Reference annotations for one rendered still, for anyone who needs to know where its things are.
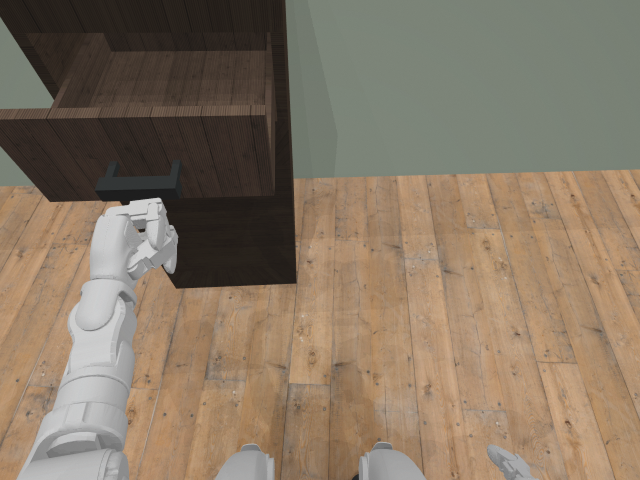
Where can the drawer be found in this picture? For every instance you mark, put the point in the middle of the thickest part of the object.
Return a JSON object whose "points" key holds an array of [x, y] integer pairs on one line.
{"points": [[146, 99]]}

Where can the robot left forearm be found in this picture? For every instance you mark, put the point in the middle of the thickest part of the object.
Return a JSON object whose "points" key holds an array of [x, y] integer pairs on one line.
{"points": [[89, 411]]}

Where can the right robot hand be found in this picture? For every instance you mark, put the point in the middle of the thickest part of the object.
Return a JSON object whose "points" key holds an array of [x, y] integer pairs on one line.
{"points": [[513, 467]]}

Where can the robot left shin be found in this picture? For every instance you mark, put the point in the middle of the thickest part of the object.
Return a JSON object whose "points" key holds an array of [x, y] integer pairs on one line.
{"points": [[247, 447]]}

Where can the robot right shin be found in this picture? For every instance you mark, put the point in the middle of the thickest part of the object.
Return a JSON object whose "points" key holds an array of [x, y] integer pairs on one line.
{"points": [[382, 445]]}

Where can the left robot hand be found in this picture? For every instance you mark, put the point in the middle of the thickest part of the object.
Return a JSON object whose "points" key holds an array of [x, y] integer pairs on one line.
{"points": [[115, 242]]}

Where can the cabinet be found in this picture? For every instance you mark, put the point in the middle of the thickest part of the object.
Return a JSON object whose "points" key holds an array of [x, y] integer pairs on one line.
{"points": [[222, 241]]}

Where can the robot shin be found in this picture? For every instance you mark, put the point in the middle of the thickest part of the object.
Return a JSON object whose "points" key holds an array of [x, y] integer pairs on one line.
{"points": [[382, 445], [247, 447]]}

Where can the handle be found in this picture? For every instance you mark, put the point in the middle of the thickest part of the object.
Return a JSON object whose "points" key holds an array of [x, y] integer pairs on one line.
{"points": [[113, 188]]}

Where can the left robot upper arm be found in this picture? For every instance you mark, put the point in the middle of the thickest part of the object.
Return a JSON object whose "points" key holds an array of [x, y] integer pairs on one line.
{"points": [[103, 464]]}

